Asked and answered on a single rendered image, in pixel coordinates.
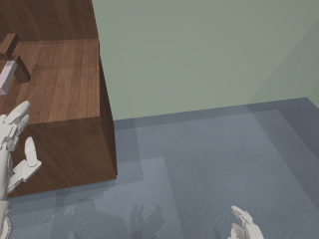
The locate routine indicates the tap lever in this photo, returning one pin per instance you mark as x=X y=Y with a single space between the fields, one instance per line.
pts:
x=6 y=76

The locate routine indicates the left robot forearm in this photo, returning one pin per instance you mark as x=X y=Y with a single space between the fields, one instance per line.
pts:
x=6 y=225

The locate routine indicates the robot left hand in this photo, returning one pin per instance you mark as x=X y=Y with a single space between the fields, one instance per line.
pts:
x=10 y=127

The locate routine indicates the counter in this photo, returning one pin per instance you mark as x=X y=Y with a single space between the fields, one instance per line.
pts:
x=55 y=44

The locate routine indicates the robot right hand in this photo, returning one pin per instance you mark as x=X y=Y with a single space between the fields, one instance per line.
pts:
x=250 y=231

